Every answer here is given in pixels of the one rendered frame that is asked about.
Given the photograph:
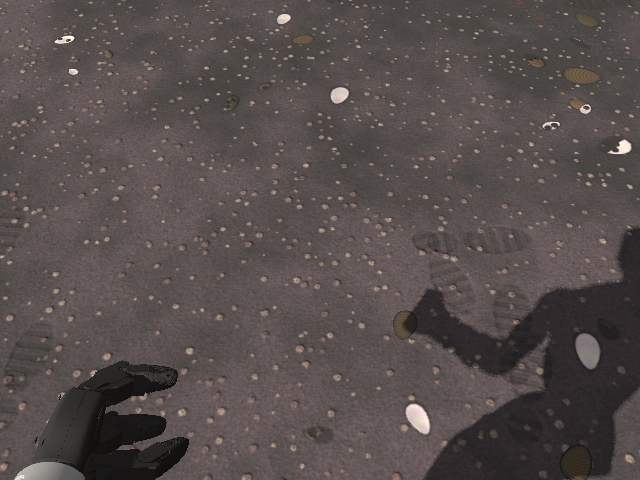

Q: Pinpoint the robot left hand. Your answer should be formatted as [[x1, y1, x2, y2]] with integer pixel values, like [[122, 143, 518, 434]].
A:
[[32, 360, 189, 480]]

